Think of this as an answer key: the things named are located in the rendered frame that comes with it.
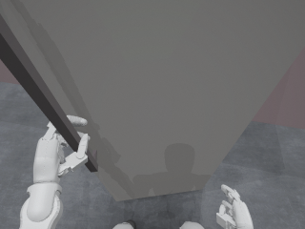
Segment robot left foot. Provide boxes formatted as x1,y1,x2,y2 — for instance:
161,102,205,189
126,219,136,229

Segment robot left hand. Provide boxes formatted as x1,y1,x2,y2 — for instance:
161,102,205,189
33,115,91,184

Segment left robot forearm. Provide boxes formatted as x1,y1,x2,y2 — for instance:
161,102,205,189
19,182,63,229

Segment fridge door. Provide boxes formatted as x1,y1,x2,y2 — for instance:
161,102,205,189
0,0,305,201

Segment robot right hand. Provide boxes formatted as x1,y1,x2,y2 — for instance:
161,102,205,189
216,184,254,229

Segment handle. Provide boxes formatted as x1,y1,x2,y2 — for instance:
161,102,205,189
0,14,98,173

